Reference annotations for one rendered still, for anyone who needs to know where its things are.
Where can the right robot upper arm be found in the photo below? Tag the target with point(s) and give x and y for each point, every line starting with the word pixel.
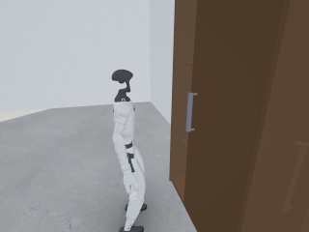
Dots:
pixel 123 113

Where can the right robot forearm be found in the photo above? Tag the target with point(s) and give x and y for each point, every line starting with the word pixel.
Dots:
pixel 120 149

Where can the wardrobe door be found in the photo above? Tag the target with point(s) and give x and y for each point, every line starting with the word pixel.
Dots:
pixel 236 50
pixel 286 122

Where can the handle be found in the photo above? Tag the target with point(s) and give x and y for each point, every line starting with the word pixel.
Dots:
pixel 291 174
pixel 189 111

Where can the left robot thigh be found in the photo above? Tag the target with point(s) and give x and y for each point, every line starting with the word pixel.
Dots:
pixel 139 157

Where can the humanoid robot torso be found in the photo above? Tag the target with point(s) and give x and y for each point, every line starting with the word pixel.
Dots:
pixel 128 133

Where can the robot right hand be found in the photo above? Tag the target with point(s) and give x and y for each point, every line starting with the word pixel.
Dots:
pixel 130 179

